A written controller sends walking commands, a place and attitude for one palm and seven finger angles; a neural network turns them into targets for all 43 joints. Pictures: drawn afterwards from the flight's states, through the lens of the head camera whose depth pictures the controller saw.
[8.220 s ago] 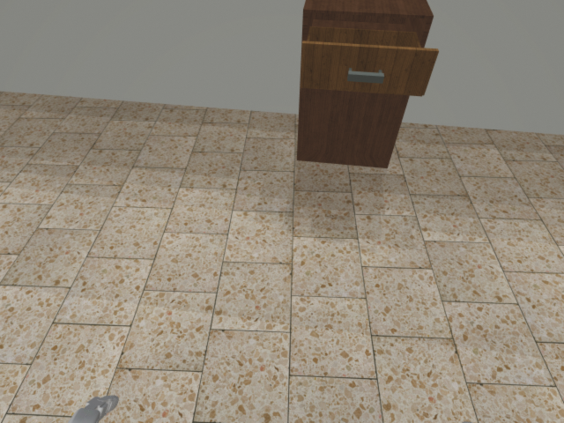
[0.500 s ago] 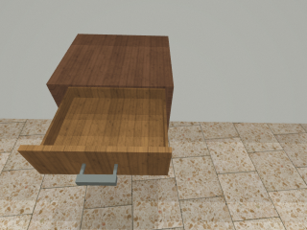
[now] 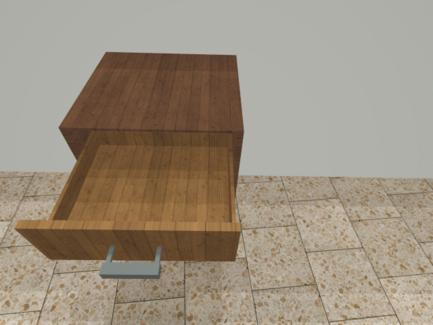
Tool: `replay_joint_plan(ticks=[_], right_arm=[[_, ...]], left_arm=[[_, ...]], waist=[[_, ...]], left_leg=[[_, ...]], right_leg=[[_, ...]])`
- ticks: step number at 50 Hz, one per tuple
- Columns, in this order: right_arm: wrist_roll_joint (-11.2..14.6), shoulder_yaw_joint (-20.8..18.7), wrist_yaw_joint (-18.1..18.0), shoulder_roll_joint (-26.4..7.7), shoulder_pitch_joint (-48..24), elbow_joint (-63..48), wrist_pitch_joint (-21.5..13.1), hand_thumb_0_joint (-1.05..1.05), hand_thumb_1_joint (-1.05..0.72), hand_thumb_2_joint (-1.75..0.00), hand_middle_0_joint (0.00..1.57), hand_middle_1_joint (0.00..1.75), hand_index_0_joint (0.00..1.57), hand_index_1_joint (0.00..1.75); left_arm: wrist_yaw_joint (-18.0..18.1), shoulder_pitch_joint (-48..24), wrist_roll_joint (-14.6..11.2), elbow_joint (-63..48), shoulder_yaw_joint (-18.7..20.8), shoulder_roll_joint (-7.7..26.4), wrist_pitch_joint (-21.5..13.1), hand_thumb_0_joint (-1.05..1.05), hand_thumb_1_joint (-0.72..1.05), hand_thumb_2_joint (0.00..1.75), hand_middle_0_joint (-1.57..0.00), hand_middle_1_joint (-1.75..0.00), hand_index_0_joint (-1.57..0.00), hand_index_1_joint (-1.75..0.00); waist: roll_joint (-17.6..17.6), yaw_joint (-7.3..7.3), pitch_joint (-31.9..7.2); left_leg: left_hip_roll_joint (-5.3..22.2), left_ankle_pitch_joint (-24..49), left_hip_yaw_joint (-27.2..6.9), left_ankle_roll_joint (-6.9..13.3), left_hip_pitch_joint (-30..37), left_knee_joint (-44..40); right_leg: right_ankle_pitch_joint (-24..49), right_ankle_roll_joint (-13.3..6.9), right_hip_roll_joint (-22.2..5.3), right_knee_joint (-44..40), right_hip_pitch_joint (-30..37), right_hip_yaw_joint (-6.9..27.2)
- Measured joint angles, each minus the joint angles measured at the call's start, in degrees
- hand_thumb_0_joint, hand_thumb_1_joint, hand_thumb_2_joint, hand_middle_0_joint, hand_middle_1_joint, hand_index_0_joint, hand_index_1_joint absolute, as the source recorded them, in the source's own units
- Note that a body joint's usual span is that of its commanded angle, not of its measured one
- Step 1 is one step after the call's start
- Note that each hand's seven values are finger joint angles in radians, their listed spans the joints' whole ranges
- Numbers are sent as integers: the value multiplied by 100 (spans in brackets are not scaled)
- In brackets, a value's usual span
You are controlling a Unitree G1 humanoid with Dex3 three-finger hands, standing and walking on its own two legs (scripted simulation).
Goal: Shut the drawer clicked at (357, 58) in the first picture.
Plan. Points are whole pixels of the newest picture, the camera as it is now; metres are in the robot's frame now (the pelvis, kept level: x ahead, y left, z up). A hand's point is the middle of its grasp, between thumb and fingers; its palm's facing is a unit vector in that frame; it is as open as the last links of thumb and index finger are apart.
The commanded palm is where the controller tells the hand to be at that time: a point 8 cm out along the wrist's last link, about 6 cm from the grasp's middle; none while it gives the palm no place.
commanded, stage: raise the hand and make a fist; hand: left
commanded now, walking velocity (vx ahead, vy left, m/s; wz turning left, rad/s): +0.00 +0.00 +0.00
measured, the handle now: (133, 260) +0.26 +0.20 -0.09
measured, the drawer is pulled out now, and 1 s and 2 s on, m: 0.29 0.25 0.25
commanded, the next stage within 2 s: bring the fist close to the handle in 1.92 s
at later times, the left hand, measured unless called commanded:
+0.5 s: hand out of the picture +0.11 +0.15 -0.04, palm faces +0.15 -0.99 -0.07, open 5.7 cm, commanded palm +0.07 +0.22 -0.05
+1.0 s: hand out of the picture +0.11 +0.16 -0.03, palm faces +0.04 -1.00 -0.03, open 3.4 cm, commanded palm +0.06 +0.22 -0.02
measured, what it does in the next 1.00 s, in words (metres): lowers itself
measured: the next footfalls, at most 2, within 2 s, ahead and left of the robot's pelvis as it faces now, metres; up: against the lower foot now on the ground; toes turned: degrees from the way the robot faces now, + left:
none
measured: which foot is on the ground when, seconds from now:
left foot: down 0.00-1.00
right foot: down 0.00-1.00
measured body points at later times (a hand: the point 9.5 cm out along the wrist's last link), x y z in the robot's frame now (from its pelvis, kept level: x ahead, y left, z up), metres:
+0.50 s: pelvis -0.05 -0.02 -0.09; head +0.00 -0.01 +0.36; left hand +0.09 +0.20 -0.03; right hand +0.22 -0.25 -0.12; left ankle -0.01 +0.10 -0.74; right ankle -0.03 -0.09 -0.74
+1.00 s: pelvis -0.05 +0.00 -0.08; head +0.01 -0.01 +0.37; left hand +0.10 +0.22 -0.02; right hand +0.12 -0.26 -0.16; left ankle -0.01 +0.10 -0.74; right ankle -0.03 -0.09 -0.74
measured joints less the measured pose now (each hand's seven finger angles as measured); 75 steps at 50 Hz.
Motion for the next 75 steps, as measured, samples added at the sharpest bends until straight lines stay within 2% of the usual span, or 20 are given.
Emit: replay_joint_plan(ticks=[2,3,4,5,7,10,13,15,19,23,25,27,31,34,36,42,46,56,64,75], right_arm=[[2,7,3,-23,-1,-29,20,1,-93,-90,20,30,20,30],[69,21,-20,-63,71,-276,-5,1,-93,-90,20,30,20,30],[121,39,-93,-107,189,-540,-226,1,-93,-90,20,30,21,30],[145,40,-158,-168,288,-729,-524,2,-93,-90,20,30,21,30],[198,-18,-198,-334,344,-1027,-940,2,-93,-90,20,30,21,30],[152,-152,-161,-588,94,-1559,-1222,1,-92,-90,20,30,21,30],[89,-274,-60,-654,-290,-2135,-1373,1,-92,-90,20,30,21,30],[55,-353,-19,-646,-440,-2491,-1462,1,-92,-90,20,30,20,30],[10,-480,34,-681,-698,-2927,-1530,1,-91,-90,20,30,20,30],[9,-515,64,-619,-1085,-3129,-1442,1,-91,-90,20,30,20,30],[40,-473,73,-548,-1254,-3223,-1384,1,-91,-90,20,30,20,30],[104,-390,62,-454,-1332,-3313,-1306,1,-91,-90,20,30,20,30],[255,-158,-42,-241,-1144,-3401,-1137,1,-91,-90,20,30,21,30],[294,-41,-142,-114,-827,-3332,-1056,1,-91,-90,20,30,21,30],[285,-19,-195,-80,-624,-3234,-1035,1,-90,-90,20,30,21,30],[263,-164,-222,-212,-278,-3000,-1025,1,-90,-90,20,30,21,30],[277,-323,-192,-378,-205,-3013,-1082,1,-90,-90,20,30,21,30],[240,-423,-71,-443,-409,-3435,-1138,1,-91,-90,20,30,20,30],[223,-140,28,-277,-594,-3949,-946,1,-91,-90,20,30,20,30],[236,21,99,-188,-370,-4176,-667,1,-90,-90,20,30,21,30]], left_arm=[[37,-19,18,13,-8,-15,-39,1,92,90,-19,-30,-20,-30],[82,249,-215,-841,54,-1,318,1,93,90,-20,-30,-20,-30],[131,588,-384,-1895,130,53,444,2,94,90,-20,-30,-20,-31],[234,861,-501,-2793,140,120,296,3,95,90,-20,-30,-21,-31],[433,1072,-695,-4046,151,185,25,3,96,90,-22,-32,-22,-32],[399,903,-863,-4726,295,119,-222,2,95,90,-24,-35,-24,-36],[-35,1151,-1070,-4708,404,-30,-1111,1,94,90,-28,-39,-25,-39],[-358,1414,-1153,-5014,283,-137,-1662,1,93,90,-31,-43,-28,-43],[-761,1854,-1090,-5730,54,-333,-2623,1,92,90,-39,-51,-37,-51],[-961,1801,-971,-6080,285,-211,-3589,1,91,90,-47,-59,-46,-59],[-1144,1616,-1033,-6132,483,-69,-3855,1,90,90,-51,-63,-50,-64],[-1409,1440,-1202,-6162,634,69,-3760,1,90,90,-55,-68,-54,-68],[-1906,1354,-1572,-6311,746,214,-2944,1,90,90,-62,-76,-63,-77],[-2000,1482,-1694,-6498,771,213,-2451,2,90,90,-68,-83,-69,-83],[-1941,1566,-1690,-6599,802,197,-2330,2,90,90,-72,-87,-73,-88],[-1733,1695,-1642,-6632,930,152,-2418,2,90,90,-84,-100,-85,-101],[-1680,1939,-1603,-6769,797,120,-2464,2,90,90,-92,-109,-92,-109],[-1185,2625,-1328,-7525,280,-22,-2699,2,90,90,-112,-130,-112,-131],[-980,2759,-1032,-7998,-181,-39,-2370,2,90,90,-128,-147,-128,-148],[-830,3114,-940,-8549,-279,-35,-1958,2,90,90,-138,-158,-138,-159]], waist=[[50,-3,8],[73,-14,58],[63,22,99],[75,45,70],[177,-28,-91],[396,-242,-279],[348,-263,-484],[171,-138,-585],[-63,109,-777],[-86,227,-899],[-42,260,-888],[27,276,-823],[195,242,-732],[271,176,-754],[300,131,-784],[309,-23,-787],[297,-87,-766],[261,-26,-863],[301,112,-914],[359,150,-959]], left_leg=[[40,-22,-28,-20,-88,105],[62,-71,-33,-23,-135,192],[48,-89,1,-16,-116,194],[23,-90,21,-14,-129,195],[-47,-98,-24,2,-260,284],[-85,-211,-142,38,-757,734],[-23,-428,-70,20,-1547,1394],[28,-598,-45,-5,-2047,1867],[118,-923,-165,-66,-2849,2751],[193,-1206,-347,-144,-3642,3618],[231,-1313,-424,-189,-4010,4007],[254,-1382,-485,-218,-4238,4272],[258,-1408,-557,-235,-4294,4379],[254,-1369,-554,-209,-4149,4225],[261,-1340,-534,-194,-4050,4107],[263,-1286,-437,-139,-3929,3914],[244,-1277,-365,-73,-3893,3855],[182,-1328,-307,71,-3874,3893],[139,-1382,-325,147,-3899,3978],[125,-1435,-318,185,-3712,3884]], right_leg=[[17,2,36,-27,-17,-22],[14,3,53,19,-54,-23],[-16,-4,35,106,-90,11],[-61,-7,6,202,-148,29],[-169,8,-77,402,-296,-20],[-324,26,-150,805,-716,-146],[-543,-14,-153,1520,-1559,-79],[-721,-61,-144,2017,-2079,-54],[-1051,-160,-118,2814,-2797,-169],[-1355,-269,-99,3585,-3483,-345],[-1476,-333,-86,3940,-3812,-417],[-1555,-372,-78,4183,-4011,-474],[-1589,-341,-73,4256,-4026,-538],[-1533,-309,-61,4085,-3878,-533],[-1483,-297,-44,3954,-3786,-512],[-1377,-249,-33,3753,-3700,-416],[-1337,-191,-52,3694,-3684,-346],[-1326,-65,-112,3669,-3637,-289],[-1351,8,-153,3692,-3613,-306],[-1357,65,-148,3534,-3401,-292]])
